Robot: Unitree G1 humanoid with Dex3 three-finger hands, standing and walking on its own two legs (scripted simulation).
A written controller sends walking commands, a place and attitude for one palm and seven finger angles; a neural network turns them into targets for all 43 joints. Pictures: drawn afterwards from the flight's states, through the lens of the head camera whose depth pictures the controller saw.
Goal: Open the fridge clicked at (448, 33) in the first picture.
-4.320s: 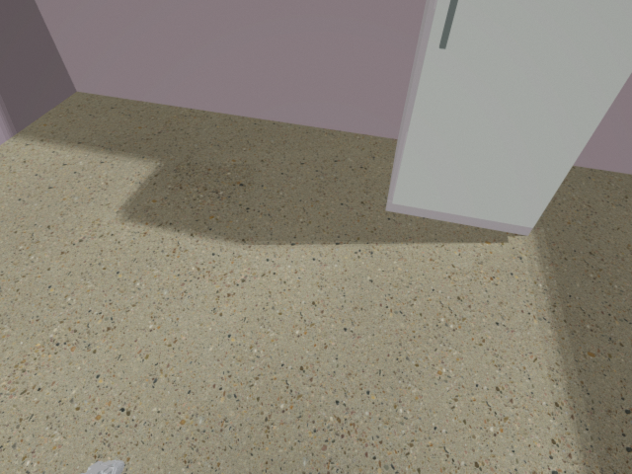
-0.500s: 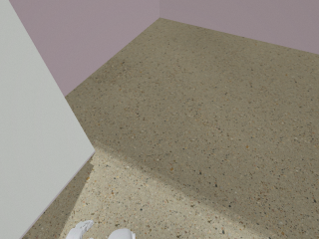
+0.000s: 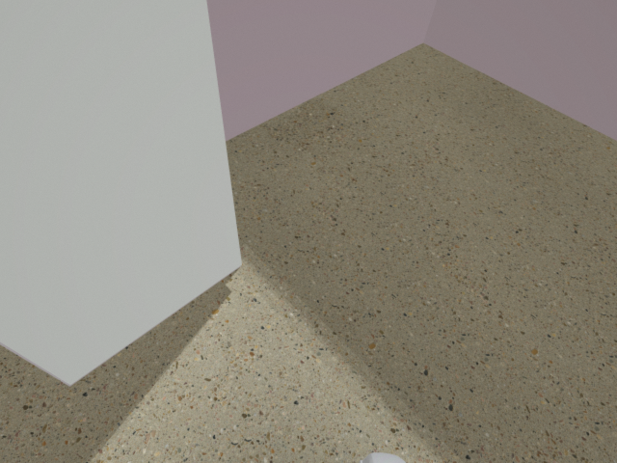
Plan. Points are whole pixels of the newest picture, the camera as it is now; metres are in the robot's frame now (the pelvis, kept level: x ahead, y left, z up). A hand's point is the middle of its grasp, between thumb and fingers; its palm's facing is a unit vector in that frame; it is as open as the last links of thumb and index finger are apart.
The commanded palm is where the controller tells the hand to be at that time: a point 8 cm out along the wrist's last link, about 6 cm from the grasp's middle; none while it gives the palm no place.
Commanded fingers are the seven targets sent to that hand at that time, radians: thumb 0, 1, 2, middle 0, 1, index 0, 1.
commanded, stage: turn to face it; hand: left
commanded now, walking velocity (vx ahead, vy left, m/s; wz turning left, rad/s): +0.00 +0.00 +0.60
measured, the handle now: out of the picture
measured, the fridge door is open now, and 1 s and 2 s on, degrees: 0 0 0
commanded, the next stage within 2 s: take the last steps up to it in 1.16 s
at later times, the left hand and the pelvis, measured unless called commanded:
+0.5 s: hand out of the picture -0.01 +0.14 -0.15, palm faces +0.33 -0.90 -0.27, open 7.4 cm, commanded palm none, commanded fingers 0.00 0.90 0.90 -0.20 -0.30 -0.20 -0.30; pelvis -0.02 -0.07 +0.00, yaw +20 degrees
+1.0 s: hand out of the picture -0.08 +0.20 -0.17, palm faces +0.58 -0.77 -0.27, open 7.4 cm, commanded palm none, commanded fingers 0.00 0.90 0.90 -0.20 -0.30 -0.20 -0.30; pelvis -0.03 -0.03 +0.00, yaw +35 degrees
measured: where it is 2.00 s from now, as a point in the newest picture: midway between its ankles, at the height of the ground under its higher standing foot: outside the picture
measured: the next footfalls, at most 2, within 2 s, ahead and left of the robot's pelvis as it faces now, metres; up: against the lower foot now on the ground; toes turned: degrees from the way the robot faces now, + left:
right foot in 0.24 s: +0.04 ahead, -0.17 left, +0.00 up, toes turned +9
left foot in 0.68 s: -0.06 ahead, +0.07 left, +0.00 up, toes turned +33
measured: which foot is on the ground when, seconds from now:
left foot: down 0.00-0.24, up 0.26-0.66, down 0.68-1.00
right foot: up 0.00-0.22, down 0.24-0.68, up 0.70-1.00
